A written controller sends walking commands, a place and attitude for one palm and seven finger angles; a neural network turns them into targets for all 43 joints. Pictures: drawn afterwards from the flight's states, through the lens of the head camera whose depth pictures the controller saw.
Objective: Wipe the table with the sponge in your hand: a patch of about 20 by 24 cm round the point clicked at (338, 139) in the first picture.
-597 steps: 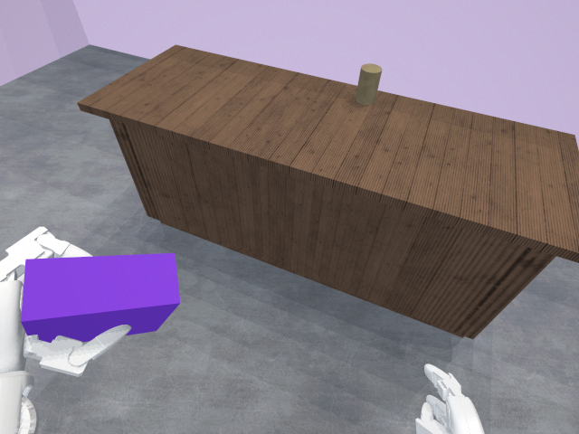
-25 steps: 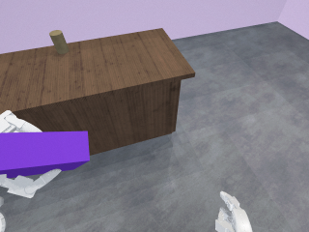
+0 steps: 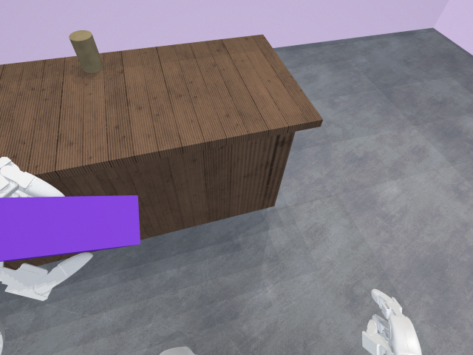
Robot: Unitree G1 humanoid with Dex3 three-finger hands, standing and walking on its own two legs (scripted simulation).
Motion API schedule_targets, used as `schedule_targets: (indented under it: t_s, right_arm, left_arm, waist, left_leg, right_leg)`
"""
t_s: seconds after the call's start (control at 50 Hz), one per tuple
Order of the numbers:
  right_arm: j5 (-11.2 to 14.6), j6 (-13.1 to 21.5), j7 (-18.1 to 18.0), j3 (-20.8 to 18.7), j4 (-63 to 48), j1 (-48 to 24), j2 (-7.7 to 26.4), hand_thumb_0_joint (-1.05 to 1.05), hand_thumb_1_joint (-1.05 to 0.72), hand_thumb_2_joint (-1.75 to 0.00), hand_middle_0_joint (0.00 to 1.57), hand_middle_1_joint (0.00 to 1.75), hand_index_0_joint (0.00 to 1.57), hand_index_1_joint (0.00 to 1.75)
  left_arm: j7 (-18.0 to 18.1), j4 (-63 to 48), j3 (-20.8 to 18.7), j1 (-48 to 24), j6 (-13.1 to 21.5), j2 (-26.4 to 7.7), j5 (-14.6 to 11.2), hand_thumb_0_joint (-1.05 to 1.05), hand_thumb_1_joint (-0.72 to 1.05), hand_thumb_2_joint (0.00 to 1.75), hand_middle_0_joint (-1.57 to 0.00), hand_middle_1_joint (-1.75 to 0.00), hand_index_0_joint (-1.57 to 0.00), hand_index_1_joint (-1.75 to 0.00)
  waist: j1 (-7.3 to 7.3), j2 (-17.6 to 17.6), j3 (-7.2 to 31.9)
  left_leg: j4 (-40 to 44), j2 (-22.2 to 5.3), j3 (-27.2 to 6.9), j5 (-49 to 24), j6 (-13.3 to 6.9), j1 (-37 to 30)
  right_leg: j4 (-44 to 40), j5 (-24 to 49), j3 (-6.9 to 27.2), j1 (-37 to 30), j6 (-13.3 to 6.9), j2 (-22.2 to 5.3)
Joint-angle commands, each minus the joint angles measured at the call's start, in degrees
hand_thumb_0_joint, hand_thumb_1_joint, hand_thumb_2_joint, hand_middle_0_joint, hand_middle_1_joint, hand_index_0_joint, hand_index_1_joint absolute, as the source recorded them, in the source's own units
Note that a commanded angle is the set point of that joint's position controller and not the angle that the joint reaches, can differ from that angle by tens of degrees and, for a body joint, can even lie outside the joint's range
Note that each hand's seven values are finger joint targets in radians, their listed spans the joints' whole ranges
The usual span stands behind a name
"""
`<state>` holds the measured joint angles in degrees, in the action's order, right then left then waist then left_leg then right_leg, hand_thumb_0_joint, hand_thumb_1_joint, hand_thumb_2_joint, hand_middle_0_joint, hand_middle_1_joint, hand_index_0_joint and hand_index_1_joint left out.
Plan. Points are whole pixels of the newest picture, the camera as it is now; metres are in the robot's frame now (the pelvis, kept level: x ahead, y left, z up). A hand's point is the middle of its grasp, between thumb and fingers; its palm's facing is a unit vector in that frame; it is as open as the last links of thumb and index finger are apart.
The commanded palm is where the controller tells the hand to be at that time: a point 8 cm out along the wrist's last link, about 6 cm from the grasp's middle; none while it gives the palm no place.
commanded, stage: take the last steps up to it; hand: left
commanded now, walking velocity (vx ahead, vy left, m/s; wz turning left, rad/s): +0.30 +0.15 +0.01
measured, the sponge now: (86, 228) +0.23 +0.20 +0.16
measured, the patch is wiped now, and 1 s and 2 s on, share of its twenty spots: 0.00 0.00 0.00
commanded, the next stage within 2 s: come to a stop and stand still in 1.50 s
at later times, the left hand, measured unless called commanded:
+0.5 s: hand (55, 171) +0.31 +0.26 +0.17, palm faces +0.40 -0.79 -0.46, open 9.9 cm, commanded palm +0.25 +0.30 +0.19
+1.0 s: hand (16, 112) +0.38 +0.34 +0.19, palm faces +0.34 -0.85 -0.41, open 9.9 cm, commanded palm +0.33 +0.39 +0.19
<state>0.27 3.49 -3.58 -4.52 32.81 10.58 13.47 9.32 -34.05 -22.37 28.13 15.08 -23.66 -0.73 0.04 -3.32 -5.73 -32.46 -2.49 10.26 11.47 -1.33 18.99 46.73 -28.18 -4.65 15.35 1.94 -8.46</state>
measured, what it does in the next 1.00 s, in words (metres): walks ahead: right foot, then left foot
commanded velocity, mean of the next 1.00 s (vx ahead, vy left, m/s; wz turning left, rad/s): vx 0.24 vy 0.14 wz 0.00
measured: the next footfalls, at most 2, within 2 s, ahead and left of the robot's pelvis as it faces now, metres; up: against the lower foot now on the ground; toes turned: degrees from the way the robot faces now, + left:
right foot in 0.32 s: +0.13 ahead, -0.07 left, +0.00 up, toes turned -11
left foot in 0.74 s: +0.24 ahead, +0.20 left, +0.00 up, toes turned +9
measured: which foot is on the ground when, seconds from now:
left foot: down 0.00-0.34, up 0.36-0.72, down 0.74-1.00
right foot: up 0.00-0.30, down 0.32-0.74, up 0.76-1.00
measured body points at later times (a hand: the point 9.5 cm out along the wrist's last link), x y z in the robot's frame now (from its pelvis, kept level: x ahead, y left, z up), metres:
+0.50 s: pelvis +0.09 +0.02 +0.01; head +0.13 +0.00 +0.46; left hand +0.28 +0.30 +0.19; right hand +0.25 -0.22 -0.10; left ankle +0.07 +0.16 -0.63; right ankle +0.09 -0.06 -0.72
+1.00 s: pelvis +0.16 +0.11 +0.01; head +0.20 +0.13 +0.46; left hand +0.36 +0.38 +0.21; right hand +0.33 -0.08 -0.08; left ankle +0.20 +0.19 -0.72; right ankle +0.16 +0.00 -0.67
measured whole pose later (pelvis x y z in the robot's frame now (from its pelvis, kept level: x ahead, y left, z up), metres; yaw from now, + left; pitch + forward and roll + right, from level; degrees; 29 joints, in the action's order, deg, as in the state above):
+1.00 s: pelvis +0.16 +0.11 +0.01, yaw -1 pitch +0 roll -1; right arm 0.2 5.7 -1.8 2.1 34.3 11.1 5.8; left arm 7.9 -33.6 -20.6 27.1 13.3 -21.5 -1.2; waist 0.1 -1.4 -3.6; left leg -28.0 -1.8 10.7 11.7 -4.0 17.0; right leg 56.6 -23.6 -6.8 26.8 2.1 -4.4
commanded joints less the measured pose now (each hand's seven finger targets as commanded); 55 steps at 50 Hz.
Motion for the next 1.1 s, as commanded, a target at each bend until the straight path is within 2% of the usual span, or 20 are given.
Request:
schedule_targets:
  t_s: [0.0,0.08,0.2,0.28,0.3,0.32,0.34,0.38,0.42,0.44,0.5,0.6,0.68,0.7,0.72,0.74,0.76,0.78,0.86,1.08]
  right_arm:
    - [0.1,3.2,0.3,-0.1,-6.7,-3.0,5.1,0.0,-0.9,-0.9,0.2,0.3,0.2,0.3]
    - [0.7,4.7,0.7,0.6,-5.5,-2.7,3.9,0.0,-0.9,-0.9,0.2,0.3,0.2,0.3]
    - [0.1,5.7,0.3,1.9,-5.2,-2.2,3.7,0.0,-0.9,-0.9,0.2,0.3,0.2,0.3]
    - [0.2,4.2,-0.5,1.8,-4.6,-3.3,3.9,0.0,-0.9,-0.9,0.2,0.3,0.2,0.3]
    - [0.2,3.6,-0.4,1.8,-4.3,-3.0,3.2,0.0,-0.9,-0.9,0.2,0.3,0.2,0.3]
    - [0.0,3.2,-0.2,1.9,-5.2,-3.9,2.5,0.0,-0.9,-0.9,0.2,0.3,0.2,0.3]
    - [-0.3,3.3,0.5,2.1,-5.7,-5.0,3.2,0.0,-0.9,-0.9,0.2,0.3,0.2,0.3]
    - [0.2,3.0,1.2,1.3,-3.9,-3.8,4.0,0.0,-0.9,-0.9,0.2,0.3,0.2,0.3]
    - [-0.3,2.0,1.3,2.5,-3.3,-4.9,3.1,0.0,-0.9,-0.9,0.2,0.3,0.2,0.3]
    - [-0.1,1.8,1.2,2.7,-3.7,-5.8,2.9,0.0,-0.9,-0.9,0.2,0.3,0.2,0.3]
    - [-0.5,2.0,1.4,2.0,-4.6,-4.7,3.7,0.0,-0.9,-0.9,0.2,0.3,0.2,0.3]
    - [-0.5,2.5,0.8,1.0,-7.7,-3.8,2.8,0.0,-0.9,-0.9,0.2,0.3,0.2,0.3]
    - [-0.3,1.8,-0.2,0.2,-7.9,-2.1,3.5,0.0,-0.9,-0.9,0.2,0.3,0.2,0.3]
    - [0.1,1.7,-0.6,-0.4,-7.8,-1.4,4.5,0.0,-0.9,-0.9,0.2,0.3,0.2,0.3]
    - [0.2,1.6,-0.5,-0.9,-8.0,-1.7,6.0,0.0,-0.9,-0.9,0.2,0.3,0.2,0.3]
    - [0.5,2.0,-0.5,-0.7,-8.8,-1.6,5.8,0.0,-0.9,-0.9,0.2,0.3,0.2,0.3]
    - [0.2,2.3,-0.5,-0.1,-7.9,-1.9,5.2,0.0,-0.9,-0.9,0.2,0.3,0.2,0.3]
    - [-0.3,2.5,-0.4,0.7,-7.2,-3.4,4.9,0.0,-0.9,-0.9,0.2,0.3,0.2,0.3]
    - [0.4,4.2,0.7,1.0,-6.2,-2.9,4.1,0.0,-0.9,-0.9,0.2,0.3,0.2,0.3]
    - [-0.4,3.9,-0.8,2.9,-5.5,-2.7,3.7,0.0,-0.9,-0.9,0.2,0.3,0.2,0.3]
  left_arm:
    - [0.9,-7.5,-7.4,-5.0,3.5,-9.7,-0.5,0.0,0.1,1.3,-1.2,-1.6,-1.2,-1.6]
    - [-0.1,-12.7,-5.0,-3.1,3.5,-7.1,-0.9,0.0,0.1,1.3,-1.2,-1.6,-1.2,-1.6]
    - [-0.1,-9.6,-5.5,-0.3,1.6,-7.2,-1.3,0.0,0.1,1.3,-1.2,-1.6,-1.2,-1.6]
    - [0.0,-4.0,-6.6,-2.1,0.2,-7.7,-1.1,0.0,0.1,1.3,-1.2,-1.6,-1.2,-1.6]
    - [0.0,-2.5,-6.7,-3.5,0.1,-8.5,-0.7,0.0,0.1,1.3,-1.2,-1.6,-1.2,-1.6]
    - [-0.1,-1.1,-7.2,-4.3,0.0,-9.4,-0.6,0.0,0.1,1.3,-1.2,-1.6,-1.2,-1.6]
    - [-0.1,0.5,-7.5,-5.0,0.0,-9.1,-1.5,0.0,0.1,1.3,-1.2,-1.6,-1.2,-1.6]
    - [-0.7,0.5,-6.5,-7.1,0.9,-8.2,-1.9,0.0,0.1,1.3,-1.2,-1.6,-1.2,-1.6]
    - [-0.9,-1.3,-5.8,-4.7,2.2,-7.6,-0.9,0.0,0.1,1.3,-1.2,-1.6,-1.2,-1.6]
    - [-0.8,-4.4,-5.1,-6.4,2.8,-7.9,-0.7,0.0,0.1,1.3,-1.2,-1.6,-1.2,-1.6]
    - [-0.3,-7.1,-4.9,-4.8,3.6,-8.3,-0.5,0.0,0.1,1.3,-1.2,-1.6,-1.2,-1.6]
    - [1.1,-11.4,-8.1,-0.2,2.7,-9.4,-0.9,0.0,0.1,1.3,-1.2,-1.6,-1.2,-1.6]
    - [1.6,-10.1,-7.3,-1.4,2.5,-7.6,-1.0,0.0,0.1,1.3,-1.2,-1.6,-1.2,-1.6]
    - [1.5,-9.9,-6.9,-2.7,2.9,-7.2,-1.1,0.0,0.1,1.3,-1.2,-1.6,-1.2,-1.6]
    - [1.5,-10.4,-6.1,-3.6,3.4,-6.4,-1.2,0.0,0.1,1.3,-1.2,-1.6,-1.2,-1.6]
    - [1.4,-9.2,-4.9,-3.7,3.7,-6.4,-0.6,0.0,0.1,1.3,-1.2,-1.6,-1.2,-1.6]
    - [1.3,-5.4,-6.8,-4.6,3.6,-8.8,0.0,0.0,0.1,1.3,-1.2,-1.6,-1.2,-1.6]
    - [1.1,-6.9,-7.7,-7.2,3.6,-10.8,-0.2,0.0,0.1,1.3,-1.2,-1.6,-1.2,-1.6]
    - [-0.1,-14.9,-4.1,-5.8,3.5,-7.2,-0.5,0.0,0.1,1.3,-1.2,-1.6,-1.2,-1.6]
    - [0.0,-5.4,-6.4,-2.8,-0.1,-7.9,-1.7,0.0,0.1,1.3,-1.2,-1.6,-1.2,-1.6]
  waist:
    - [0.69,16.1,11.7]
    - [-0.27,16.8,10.8]
    - [-0.31,13.7,12.4]
    - [-1.0,7.6,13.4]
    - [-0.85,-1.0,14.3]
    - [-0.78,-14.2,13.0]
    - [-1.28,-13.7,11.4]
    - [-0.21,-6.9,7.9]
    - [-0.61,-0.9,7.7]
    - [-0.65,0.6,9.2]
    - [-0.23,-2.5,9.5]
    - [-2.07,-5.8,12.5]
    - [-0.13,-2.0,14.1]
    - [0.66,4.6,14.7]
    - [0.64,17.7,15.3]
    - [0.24,20.1,14.3]
    - [0.67,15.4,11.9]
    - [0.49,16.1,11.9]
    - [-0.1,17.2,12.1]
    - [0.16,12.2,13.6]
  left_leg:
    - [15.4,-20.0,-26.7,-5.8,-12.6,-14.8]
    - [14.8,-13.8,-14.6,-9.4,-10.2,-13.2]
    - [13.7,-12.8,-10.3,-13.2,-7.4,-11.6]
    - [2.8,-10.9,-8.2,-5.6,-4.6,-4.5]
    - [-7.8,-7.4,-5.5,0.2,-3.1,2.2]
    - [-22.5,0.5,-2.2,14.3,0.0,15.8]
    - [-33.6,1.3,-8.1,19.3,1.4,22.3]
    - [-41.5,-1.9,-13.0,12.2,2.8,23.4]
    - [-40.8,-2.8,-11.5,7.7,3.4,22.7]
    - [-37.6,-2.5,-10.4,7.2,3.3,21.5]
    - [-26.0,-2.9,-7.2,3.9,3.2,17.0]
    - [-6.7,0.1,-0.5,3.8,2.2,6.2]
    - [6.8,1.3,1.1,-3.9,1.8,-8.8]
    - [8.6,-1.9,-2.7,-4.9,0.2,-15.5]
    - [9.9,-12.9,-17.2,-12.2,-4.9,-21.8]
    - [13.6,-19.8,-28.4,-15.1,-9.4,-19.8]
    - [15.4,-20.7,-28.2,-11.2,-11.2,-15.1]
    - [15.5,-19.9,-26.4,-8.4,-11.2,-12.5]
    - [14.5,-13.4,-14.8,-11.1,-9.0,-12.2]
    - [13.5,-13.9,-12.7,-8.6,-6.0,-12.1]
  right_leg:
    - [26.3,-5.5,2.3,20.4,-1.0,1.8]
    - [18.4,3.0,-0.4,20.5,0.1,1.4]
    - [-4.1,7.0,-5.6,7.5,0.2,4.7]
    - [-19.9,13.3,-4.9,-7.0,-1.2,4.5]
    - [-24.2,14.1,4.5,-13.1,-4.1,-2.0]
    - [-29.1,18.6,27.4,-18.6,-9.9,-14.7]
    - [-31.0,21.6,35.3,-19.2,-13.6,-21.4]
    - [-31.0,19.9,28.2,-14.0,-12.1,-19.0]
    - [-28.6,32.1,13.9,-11.9,-9.7,-14.1]
    - [-27.6,37.3,10.6,-12.4,-9.3,-13.0]
    - [-26.9,43.1,4.5,-11.7,-8.6,-11.2]
    - [-23.8,46.1,4.1,-13.6,-8.8,-10.2]
    - [-14.7,33.1,0.4,-7.9,-5.1,-5.9]
    - [-6.7,27.2,-0.3,-2.1,-3.5,-3.6]
    - [4.9,4.2,-3.6,9.4,-1.0,2.5]
    - [16.3,-10.3,-0.8,14.0,-1.2,5.5]
    - [22.0,-8.7,1.5,15.8,-1.7,4.8]
    - [23.8,-6.6,2.3,16.7,-1.3,2.7]
    - [19.9,3.3,0.3,17.9,-0.2,2.5]
    - [-11.1,4.8,-4.2,4.1,-0.5,6.8]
